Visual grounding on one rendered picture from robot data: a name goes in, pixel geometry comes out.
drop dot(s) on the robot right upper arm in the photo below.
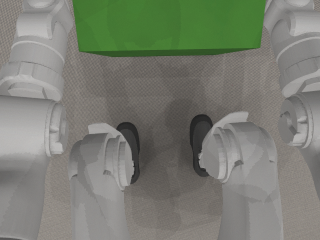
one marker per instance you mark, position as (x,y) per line
(299,126)

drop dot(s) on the right robot thigh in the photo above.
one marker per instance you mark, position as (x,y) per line
(251,206)

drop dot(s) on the left robot forearm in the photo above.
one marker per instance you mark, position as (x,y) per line
(38,51)

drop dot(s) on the right robot forearm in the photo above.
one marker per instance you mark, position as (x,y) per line
(294,31)

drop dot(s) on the carton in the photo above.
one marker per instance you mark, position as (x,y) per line
(149,28)

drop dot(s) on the robot right foot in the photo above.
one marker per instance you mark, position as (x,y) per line
(199,127)

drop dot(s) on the robot left upper arm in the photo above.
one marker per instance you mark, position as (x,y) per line
(32,130)

